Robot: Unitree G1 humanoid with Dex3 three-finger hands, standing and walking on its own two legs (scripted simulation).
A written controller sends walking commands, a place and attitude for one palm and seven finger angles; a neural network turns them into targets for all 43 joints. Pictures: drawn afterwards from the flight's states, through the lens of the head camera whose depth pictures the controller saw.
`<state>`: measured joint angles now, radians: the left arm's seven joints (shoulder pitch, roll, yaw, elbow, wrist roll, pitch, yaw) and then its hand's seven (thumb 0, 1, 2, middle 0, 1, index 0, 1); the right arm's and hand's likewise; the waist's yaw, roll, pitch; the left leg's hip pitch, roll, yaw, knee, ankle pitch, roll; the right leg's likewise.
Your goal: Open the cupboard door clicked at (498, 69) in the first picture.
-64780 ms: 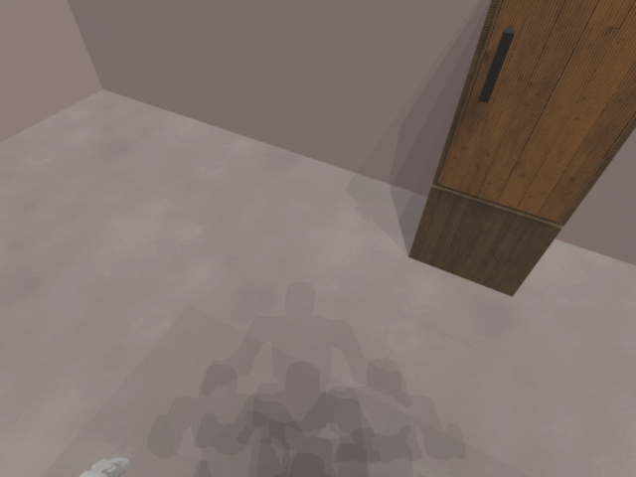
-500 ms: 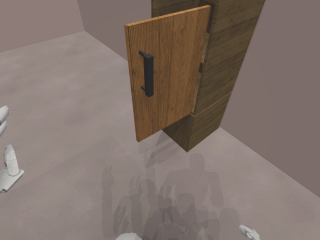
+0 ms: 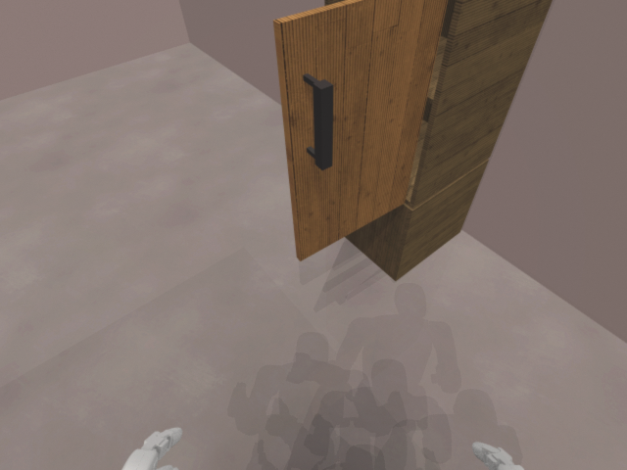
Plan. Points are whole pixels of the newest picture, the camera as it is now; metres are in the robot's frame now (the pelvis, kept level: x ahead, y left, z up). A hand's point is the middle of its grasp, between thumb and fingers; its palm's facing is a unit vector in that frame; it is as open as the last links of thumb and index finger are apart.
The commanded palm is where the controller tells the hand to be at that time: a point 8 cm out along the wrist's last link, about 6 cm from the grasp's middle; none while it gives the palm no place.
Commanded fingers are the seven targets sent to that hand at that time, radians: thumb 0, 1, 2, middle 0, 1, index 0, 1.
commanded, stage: let the arm hang, fingers relaxed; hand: left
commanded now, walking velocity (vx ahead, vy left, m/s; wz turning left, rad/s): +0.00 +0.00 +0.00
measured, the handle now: (316, 123) +0.67 +0.02 +0.09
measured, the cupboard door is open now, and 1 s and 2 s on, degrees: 86 86 86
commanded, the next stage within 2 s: look to check the result in 0.86 s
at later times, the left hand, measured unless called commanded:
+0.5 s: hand out of the picture -0.02 +0.25 -0.15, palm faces +0.01 -0.96 -0.28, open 7.3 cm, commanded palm none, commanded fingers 0.00 0.90 0.90 -0.20 -0.30 -0.20 -0.30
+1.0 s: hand out of the picture +0.07 +0.25 -0.14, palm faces -0.03 -0.95 -0.30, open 7.3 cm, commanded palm none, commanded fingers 0.00 0.90 0.90 -0.20 -0.30 -0.20 -0.30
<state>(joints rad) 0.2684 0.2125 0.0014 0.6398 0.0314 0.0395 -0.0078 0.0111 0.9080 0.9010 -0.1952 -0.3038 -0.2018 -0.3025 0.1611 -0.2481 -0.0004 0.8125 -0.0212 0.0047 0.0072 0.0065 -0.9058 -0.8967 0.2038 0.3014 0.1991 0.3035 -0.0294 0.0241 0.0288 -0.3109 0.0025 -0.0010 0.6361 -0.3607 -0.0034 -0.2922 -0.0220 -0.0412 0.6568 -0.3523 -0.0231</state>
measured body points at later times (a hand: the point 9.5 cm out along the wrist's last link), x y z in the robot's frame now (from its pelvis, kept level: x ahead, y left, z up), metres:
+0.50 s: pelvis -0.01 +0.03 +0.02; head +0.00 +0.02 +0.47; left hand -0.02 +0.30 -0.13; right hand +0.00 -0.20 -0.15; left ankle +0.02 +0.14 -0.72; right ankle +0.00 -0.10 -0.72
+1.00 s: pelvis +0.00 +0.02 +0.02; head +0.02 +0.02 +0.47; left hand +0.07 +0.30 -0.12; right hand +0.04 -0.25 -0.13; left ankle +0.02 +0.14 -0.72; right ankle +0.00 -0.10 -0.72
